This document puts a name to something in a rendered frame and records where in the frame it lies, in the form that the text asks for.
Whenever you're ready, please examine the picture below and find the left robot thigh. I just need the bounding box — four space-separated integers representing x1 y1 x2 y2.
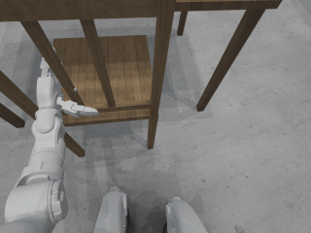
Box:
93 191 128 233

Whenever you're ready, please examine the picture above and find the left robot forearm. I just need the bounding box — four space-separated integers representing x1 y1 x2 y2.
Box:
4 108 66 223

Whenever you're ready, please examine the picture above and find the left robot upper arm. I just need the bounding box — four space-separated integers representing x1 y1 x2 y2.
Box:
0 180 69 233

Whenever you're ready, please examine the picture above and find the chair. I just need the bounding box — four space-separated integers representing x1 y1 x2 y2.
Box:
0 0 176 157

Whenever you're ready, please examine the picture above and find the right robot shin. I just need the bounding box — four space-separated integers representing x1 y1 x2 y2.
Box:
167 197 181 233

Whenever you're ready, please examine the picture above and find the robot left hand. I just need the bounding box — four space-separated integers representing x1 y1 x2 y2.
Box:
36 47 99 117

